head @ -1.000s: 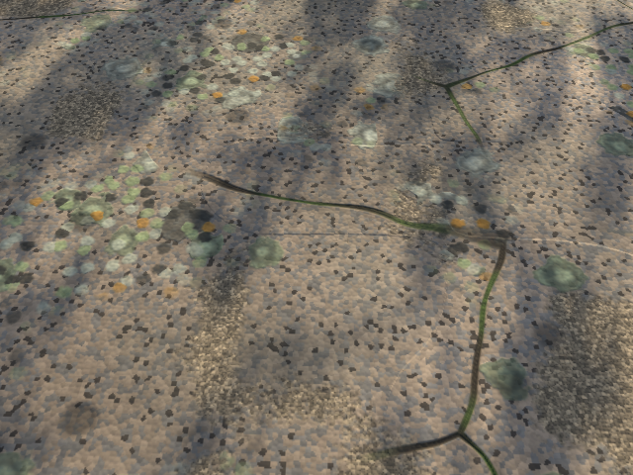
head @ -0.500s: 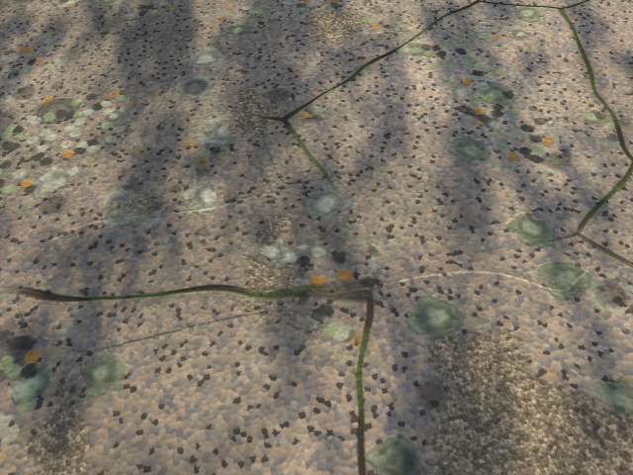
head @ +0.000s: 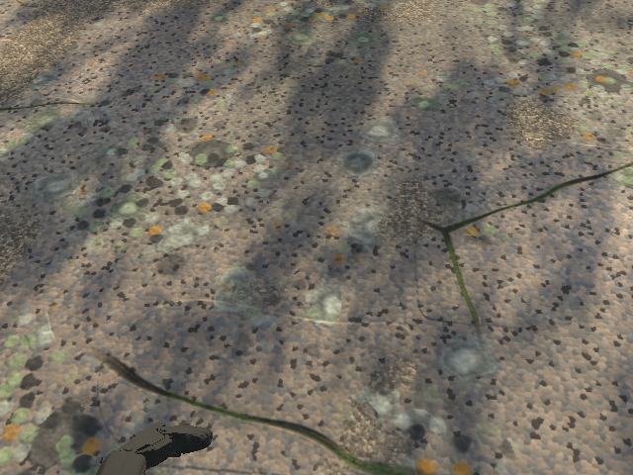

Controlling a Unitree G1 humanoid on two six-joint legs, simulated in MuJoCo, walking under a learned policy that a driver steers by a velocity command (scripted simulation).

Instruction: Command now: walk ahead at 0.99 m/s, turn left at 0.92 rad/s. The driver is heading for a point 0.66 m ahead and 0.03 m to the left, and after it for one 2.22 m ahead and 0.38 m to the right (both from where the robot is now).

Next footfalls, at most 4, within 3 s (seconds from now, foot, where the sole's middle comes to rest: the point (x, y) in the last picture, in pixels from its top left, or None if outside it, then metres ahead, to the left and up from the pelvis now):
0.22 right None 0.42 -0.20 -0.76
0.64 left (250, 393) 0.71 0.16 -0.76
1.04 right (295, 272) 1.05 0.05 -0.76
1.50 left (231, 249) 1.15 0.22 -0.76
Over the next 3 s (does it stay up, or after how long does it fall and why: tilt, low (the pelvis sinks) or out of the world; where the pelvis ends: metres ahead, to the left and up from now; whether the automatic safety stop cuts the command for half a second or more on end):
stays up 1.90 -0.20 0.01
